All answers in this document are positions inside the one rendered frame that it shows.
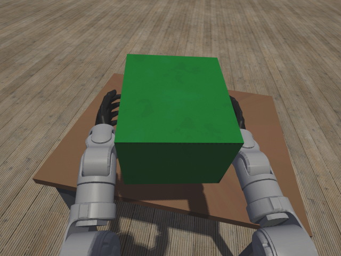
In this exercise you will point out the robot left forearm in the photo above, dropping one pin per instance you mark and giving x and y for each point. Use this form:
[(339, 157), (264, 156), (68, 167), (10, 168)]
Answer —
[(94, 203)]

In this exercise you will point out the carton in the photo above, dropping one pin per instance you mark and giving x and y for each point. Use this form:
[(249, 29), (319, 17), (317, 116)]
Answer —
[(176, 122)]

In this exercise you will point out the left robot upper arm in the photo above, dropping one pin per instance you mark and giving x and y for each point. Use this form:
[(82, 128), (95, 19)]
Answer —
[(92, 243)]

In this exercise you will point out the robot right forearm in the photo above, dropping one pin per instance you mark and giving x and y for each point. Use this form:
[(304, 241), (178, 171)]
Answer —
[(266, 204)]

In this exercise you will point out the right robot upper arm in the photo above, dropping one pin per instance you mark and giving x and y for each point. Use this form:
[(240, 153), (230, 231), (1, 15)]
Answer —
[(285, 240)]

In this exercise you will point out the table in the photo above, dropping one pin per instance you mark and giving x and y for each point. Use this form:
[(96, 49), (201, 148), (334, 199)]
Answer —
[(223, 201)]

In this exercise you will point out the left robot hand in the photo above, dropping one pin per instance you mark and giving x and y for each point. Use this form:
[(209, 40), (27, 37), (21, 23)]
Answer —
[(105, 115)]

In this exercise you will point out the right robot hand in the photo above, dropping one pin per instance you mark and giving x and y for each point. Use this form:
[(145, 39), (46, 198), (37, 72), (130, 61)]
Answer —
[(238, 113)]

